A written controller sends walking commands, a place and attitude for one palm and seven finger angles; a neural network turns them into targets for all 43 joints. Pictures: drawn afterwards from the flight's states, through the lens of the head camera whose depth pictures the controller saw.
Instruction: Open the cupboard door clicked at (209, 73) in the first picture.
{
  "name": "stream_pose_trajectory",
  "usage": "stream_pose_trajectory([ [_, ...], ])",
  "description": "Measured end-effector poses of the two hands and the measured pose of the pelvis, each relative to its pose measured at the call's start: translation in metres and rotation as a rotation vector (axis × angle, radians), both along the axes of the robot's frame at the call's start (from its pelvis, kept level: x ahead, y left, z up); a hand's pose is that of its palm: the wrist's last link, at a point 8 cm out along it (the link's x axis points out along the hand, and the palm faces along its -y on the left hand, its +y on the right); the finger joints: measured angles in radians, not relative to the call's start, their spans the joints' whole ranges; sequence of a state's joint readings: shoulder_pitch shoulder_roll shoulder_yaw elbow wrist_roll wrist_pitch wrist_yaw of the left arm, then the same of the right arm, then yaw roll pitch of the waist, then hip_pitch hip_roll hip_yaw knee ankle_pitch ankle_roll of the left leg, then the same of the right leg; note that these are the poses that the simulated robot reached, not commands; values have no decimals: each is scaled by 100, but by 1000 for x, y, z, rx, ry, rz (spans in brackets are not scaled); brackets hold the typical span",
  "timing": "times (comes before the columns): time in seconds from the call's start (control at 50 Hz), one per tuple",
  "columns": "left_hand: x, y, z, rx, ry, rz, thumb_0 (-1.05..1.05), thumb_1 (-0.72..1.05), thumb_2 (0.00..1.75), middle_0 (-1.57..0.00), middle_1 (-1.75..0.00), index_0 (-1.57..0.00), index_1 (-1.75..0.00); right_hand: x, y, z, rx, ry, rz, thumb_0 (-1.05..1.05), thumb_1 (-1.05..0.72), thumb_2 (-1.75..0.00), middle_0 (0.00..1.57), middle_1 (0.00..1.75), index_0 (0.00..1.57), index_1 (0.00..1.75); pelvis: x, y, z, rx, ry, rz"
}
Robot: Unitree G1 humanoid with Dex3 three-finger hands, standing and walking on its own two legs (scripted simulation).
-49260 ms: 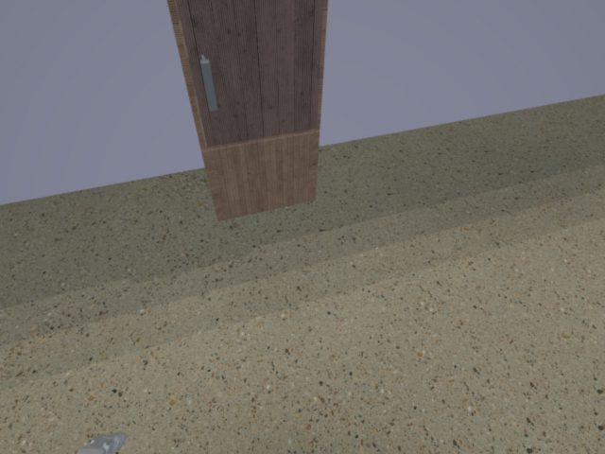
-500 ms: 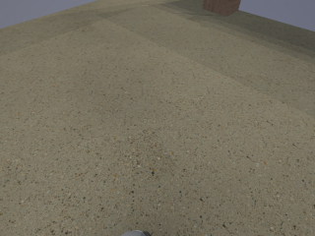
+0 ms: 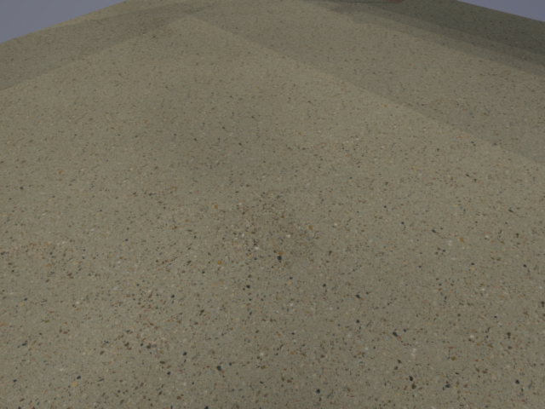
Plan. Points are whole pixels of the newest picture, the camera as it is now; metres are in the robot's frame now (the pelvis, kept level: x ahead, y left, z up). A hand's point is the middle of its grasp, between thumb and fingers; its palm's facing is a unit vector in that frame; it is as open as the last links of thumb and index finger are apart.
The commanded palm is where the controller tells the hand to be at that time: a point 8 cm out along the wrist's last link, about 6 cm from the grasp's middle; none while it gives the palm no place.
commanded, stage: relax the arm and regain balance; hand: left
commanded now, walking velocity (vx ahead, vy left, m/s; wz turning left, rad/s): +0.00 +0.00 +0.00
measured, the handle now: out of the picture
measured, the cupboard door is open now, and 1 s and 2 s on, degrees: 38 38 38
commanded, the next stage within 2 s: come to a stop and stand still in 0.54 s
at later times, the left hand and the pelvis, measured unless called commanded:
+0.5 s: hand out of the picture -0.10 +0.21 -0.17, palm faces +0.05 -0.97 -0.22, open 16.3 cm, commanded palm none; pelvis -0.05 +0.04 +0.00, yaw -1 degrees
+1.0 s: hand out of the picture -0.04 +0.26 -0.17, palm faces -0.04 -0.97 -0.26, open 16.6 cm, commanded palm none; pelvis -0.02 +0.07 +0.00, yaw -1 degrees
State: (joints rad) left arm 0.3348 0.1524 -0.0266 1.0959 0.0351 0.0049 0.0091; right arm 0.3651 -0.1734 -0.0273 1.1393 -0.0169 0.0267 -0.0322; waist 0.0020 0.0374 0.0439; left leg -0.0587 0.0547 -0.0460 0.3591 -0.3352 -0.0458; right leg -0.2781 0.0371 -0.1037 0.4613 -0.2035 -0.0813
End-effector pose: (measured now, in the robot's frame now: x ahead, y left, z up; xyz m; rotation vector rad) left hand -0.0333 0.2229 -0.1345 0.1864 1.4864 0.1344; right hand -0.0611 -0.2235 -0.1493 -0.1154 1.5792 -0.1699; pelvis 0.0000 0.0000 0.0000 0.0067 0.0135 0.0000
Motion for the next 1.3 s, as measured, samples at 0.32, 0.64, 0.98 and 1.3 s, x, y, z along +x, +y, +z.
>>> stream_pose_trajectory([
  [0.32,-54,41,-5,-2,24,41,-5,-52,28,-15,-30,-15,-30,-38,91,-5,98,-73,-33,0,-91,-90,20,30,20,30,-50,41,0,16,-25,-34],
  [0.64,-56,20,-8,-46,47,26,-3,-49,30,-15,-30,-15,-30,8,46,-3,-2,-163,20,0,-92,-90,20,30,20,30,-47,40,-1,12,8,-23],
  [0.98,-11,80,-2,40,-58,-29,-9,-55,27,-15,-30,-15,-30,42,68,-3,3,-277,38,1,-92,-90,20,30,20,30,-20,65,-3,-8,-31,-16],
  [1.3,17,127,13,132,-132,-31,-6,-58,26,-15,-30,-15,-30,54,44,5,-60,-268,94,1,-91,-90,20,30,20,30,-29,71,0,0,-48,-11],
])
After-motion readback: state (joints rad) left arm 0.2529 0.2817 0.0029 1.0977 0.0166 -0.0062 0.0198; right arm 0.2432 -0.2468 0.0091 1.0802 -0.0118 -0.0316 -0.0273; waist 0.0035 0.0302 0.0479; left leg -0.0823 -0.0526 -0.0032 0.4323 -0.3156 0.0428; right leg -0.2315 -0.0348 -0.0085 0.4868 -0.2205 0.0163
